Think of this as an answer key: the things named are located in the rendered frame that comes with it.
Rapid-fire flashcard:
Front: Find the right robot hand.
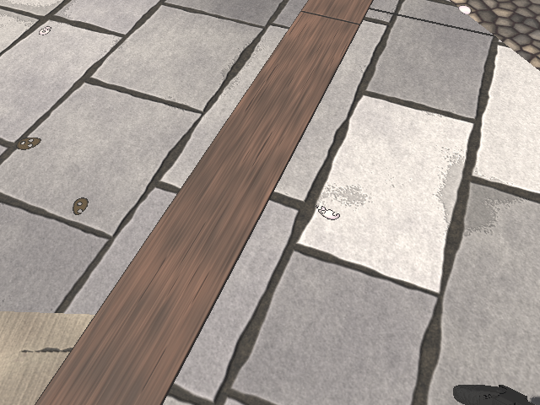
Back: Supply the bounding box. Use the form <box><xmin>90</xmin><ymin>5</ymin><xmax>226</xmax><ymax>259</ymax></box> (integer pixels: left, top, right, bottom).
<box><xmin>453</xmin><ymin>385</ymin><xmax>535</xmax><ymax>405</ymax></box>

